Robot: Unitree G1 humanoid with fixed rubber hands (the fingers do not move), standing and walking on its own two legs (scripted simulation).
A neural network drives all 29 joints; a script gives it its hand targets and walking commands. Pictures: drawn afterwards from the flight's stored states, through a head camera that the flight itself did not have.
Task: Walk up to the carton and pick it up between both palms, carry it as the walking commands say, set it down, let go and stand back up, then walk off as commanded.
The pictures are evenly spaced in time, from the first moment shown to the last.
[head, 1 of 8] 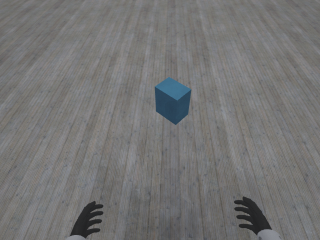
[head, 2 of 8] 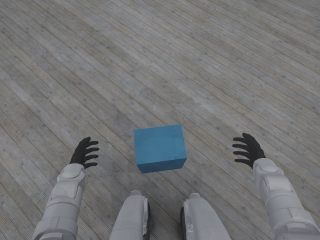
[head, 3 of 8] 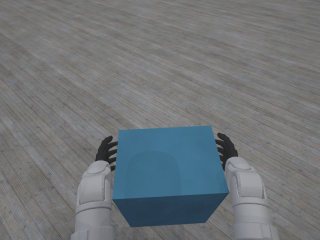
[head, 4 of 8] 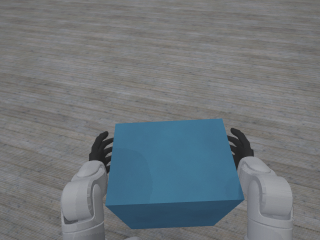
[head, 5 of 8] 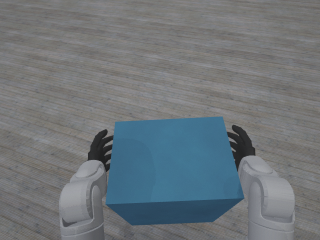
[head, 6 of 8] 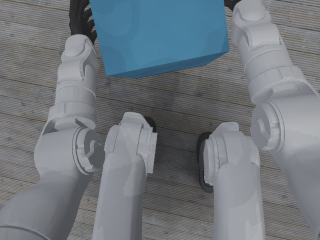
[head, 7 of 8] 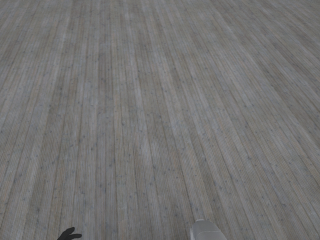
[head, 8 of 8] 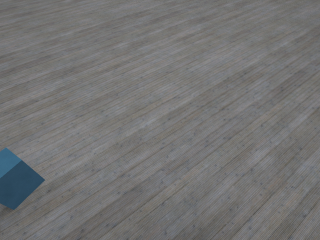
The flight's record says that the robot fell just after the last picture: no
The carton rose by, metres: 0.67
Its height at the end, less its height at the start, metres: +0.00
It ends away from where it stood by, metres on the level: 2.70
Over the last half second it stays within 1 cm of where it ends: yes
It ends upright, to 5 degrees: yes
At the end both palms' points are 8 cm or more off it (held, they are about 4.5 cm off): yes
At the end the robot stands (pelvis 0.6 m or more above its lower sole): yes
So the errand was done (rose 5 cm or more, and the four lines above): yes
